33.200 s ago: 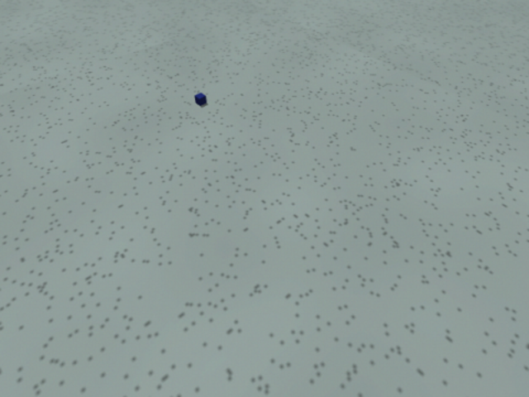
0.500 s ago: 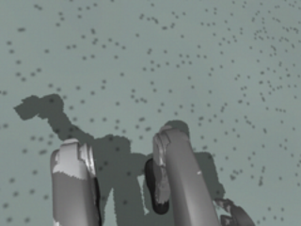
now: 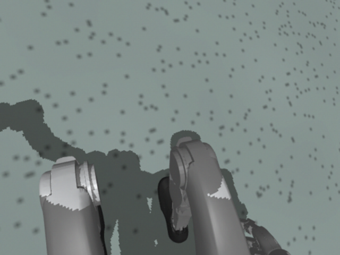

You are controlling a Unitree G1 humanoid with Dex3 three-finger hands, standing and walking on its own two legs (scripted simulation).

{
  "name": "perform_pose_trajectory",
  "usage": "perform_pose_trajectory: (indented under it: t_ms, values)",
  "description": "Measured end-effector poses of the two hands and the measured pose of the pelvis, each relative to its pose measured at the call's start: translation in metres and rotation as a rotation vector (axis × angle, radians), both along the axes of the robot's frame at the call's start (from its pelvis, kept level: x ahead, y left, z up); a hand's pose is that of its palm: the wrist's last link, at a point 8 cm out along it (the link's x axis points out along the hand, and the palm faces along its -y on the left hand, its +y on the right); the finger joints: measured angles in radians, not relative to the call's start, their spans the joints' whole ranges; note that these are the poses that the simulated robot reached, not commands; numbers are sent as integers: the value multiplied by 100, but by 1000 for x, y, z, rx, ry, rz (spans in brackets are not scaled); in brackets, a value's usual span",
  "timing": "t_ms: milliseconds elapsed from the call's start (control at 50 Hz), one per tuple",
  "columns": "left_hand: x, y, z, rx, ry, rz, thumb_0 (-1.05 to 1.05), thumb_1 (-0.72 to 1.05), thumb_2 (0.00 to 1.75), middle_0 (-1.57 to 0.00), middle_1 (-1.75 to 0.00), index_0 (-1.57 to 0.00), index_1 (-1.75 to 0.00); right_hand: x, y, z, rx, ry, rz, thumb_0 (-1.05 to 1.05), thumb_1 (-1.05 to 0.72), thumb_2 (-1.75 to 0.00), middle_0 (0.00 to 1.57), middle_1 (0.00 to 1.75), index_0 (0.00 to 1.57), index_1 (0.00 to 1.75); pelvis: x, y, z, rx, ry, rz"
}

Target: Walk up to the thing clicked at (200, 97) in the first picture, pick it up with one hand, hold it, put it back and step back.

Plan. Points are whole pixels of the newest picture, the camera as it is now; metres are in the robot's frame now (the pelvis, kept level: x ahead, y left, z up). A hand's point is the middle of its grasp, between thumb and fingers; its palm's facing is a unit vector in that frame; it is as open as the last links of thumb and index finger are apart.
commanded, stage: lower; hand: left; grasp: from above
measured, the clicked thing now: out of the picture +0.43 +0.41 -0.22
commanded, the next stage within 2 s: rest in 0.24 s
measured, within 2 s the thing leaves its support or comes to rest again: rests again in 0.78 s
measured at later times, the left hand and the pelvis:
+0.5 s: hand out of the picture +0.43 +0.39 -0.22, palm faces -0.43 -0.18 -0.89, open 5.8 cm; pelvis +0.00 +0.00 -0.03, yaw -2 degrees
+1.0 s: hand out of the picture +0.43 +0.38 -0.25, palm faces -0.41 -0.19 -0.89, open 5.8 cm; pelvis +0.00 +0.00 -0.04, yaw -4 degrees
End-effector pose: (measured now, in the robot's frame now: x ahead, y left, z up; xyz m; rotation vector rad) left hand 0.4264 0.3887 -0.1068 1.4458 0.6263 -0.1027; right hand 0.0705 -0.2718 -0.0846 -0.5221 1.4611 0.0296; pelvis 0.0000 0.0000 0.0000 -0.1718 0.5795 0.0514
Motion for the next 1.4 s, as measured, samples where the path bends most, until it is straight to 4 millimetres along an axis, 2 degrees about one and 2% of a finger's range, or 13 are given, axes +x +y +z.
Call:
perform_pose_trajectory:
  t_ms: [320,500,860,1140,1260,1400]
  values:
    - [1,3,-40,-35,2,1,-10,45,15,-90,-13,-114,-21,0,-1,-9,-29,29,50,0,-90,-90,21,30,21,30,1,1,-19,-21,-34,-14]
    - [4,1,-56,-34,-2,-1,-10,46,15,-89,-11,-114,-20,-2,1,-11,-37,35,69,0,-90,-90,21,30,21,30,2,2,-26,-32,-47,-23]
    - [6,-2,-81,-38,-8,11,-11,48,14,-89,-11,-115,-19,-4,6,-5,-49,24,143,0,-89,-89,21,30,21,30,1,4,-35,-54,-89,-39]
    - [9,-3,-86,-27,-18,27,-10,45,16,-89,-13,-111,-21,-3,10,-2,-39,6,188,0,-89,-89,21,30,21,30,-1,5,-38,-68,-108,-48]
    - [10,-5,-86,-27,-15,21,-6,41,21,-86,-19,-101,-24,-6,13,0,-27,9,196,0,-88,-89,21,30,21,30,-2,6,-37,-71,-112,-49]
    - [9,-2,-85,-24,-18,33,-2,27,35,-77,-30,-81,-32,-7,15,1,-19,13,204,0,-88,-89,21,30,21,30,-2,6,-35,-73,-110,-50]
